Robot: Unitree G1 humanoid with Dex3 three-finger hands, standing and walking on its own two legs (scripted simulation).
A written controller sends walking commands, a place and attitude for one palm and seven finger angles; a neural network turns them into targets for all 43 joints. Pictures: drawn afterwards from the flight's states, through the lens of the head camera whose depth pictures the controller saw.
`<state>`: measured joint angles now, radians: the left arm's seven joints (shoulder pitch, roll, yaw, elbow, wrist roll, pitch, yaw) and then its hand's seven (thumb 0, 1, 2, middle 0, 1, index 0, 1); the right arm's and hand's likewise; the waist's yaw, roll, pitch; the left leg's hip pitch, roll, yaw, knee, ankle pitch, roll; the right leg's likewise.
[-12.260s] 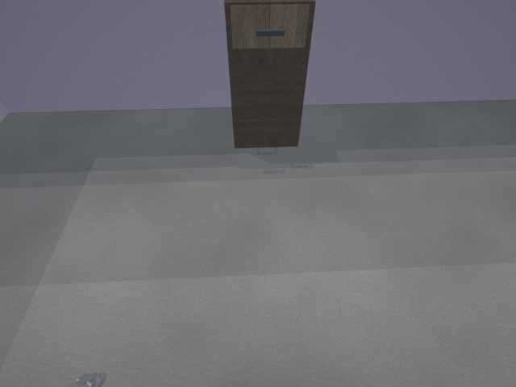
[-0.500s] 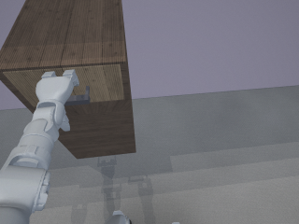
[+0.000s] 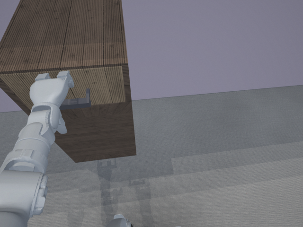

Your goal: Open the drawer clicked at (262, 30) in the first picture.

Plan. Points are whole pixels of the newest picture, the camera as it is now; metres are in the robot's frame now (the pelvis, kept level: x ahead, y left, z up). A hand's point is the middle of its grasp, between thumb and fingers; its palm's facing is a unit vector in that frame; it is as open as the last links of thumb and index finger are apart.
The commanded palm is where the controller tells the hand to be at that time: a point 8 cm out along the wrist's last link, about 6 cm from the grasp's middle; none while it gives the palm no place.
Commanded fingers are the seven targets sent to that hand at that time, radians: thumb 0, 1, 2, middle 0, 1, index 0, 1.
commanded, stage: move the hooked fingers above the handle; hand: left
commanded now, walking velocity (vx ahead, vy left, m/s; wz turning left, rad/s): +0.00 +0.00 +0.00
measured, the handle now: (70, 98) +0.52 +0.25 -0.03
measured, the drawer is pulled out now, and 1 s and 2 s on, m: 0.00 0.00 0.00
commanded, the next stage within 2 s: lower the fingers behind the handle in 0.38 s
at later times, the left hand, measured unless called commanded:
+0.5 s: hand (64, 102) +0.46 +0.24 +0.03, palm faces -0.08 -0.04 -1.00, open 13.8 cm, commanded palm +0.45 +0.23 +0.08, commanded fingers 0.00 -0.50 0.30 -0.30 -1.20 -0.30 -1.20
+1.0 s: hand (66, 110) +0.45 +0.24 -0.01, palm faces -0.08 -0.04 -1.00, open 13.8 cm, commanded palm +0.45 +0.23 +0.05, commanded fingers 0.00 -0.50 0.30 -0.30 -1.20 -0.30 -1.20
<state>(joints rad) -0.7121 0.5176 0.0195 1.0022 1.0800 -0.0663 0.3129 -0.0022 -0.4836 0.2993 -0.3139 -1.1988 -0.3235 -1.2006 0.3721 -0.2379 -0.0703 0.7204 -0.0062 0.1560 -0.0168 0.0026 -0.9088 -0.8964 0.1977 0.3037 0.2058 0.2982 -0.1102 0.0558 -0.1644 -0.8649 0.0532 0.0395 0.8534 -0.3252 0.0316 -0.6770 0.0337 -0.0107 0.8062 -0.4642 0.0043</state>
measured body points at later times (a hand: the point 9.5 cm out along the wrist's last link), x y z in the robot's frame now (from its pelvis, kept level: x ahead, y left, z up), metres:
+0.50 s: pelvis +0.00 -0.01 +0.00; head +0.08 -0.01 +0.44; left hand +0.46 +0.23 +0.08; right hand +0.01 -0.28 -0.13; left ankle +0.04 +0.10 -0.69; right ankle -0.05 -0.13 -0.69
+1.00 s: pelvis +0.00 -0.01 -0.01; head +0.10 -0.01 +0.43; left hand +0.45 +0.24 +0.05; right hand +0.02 -0.29 -0.14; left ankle +0.04 +0.10 -0.69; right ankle -0.05 -0.13 -0.69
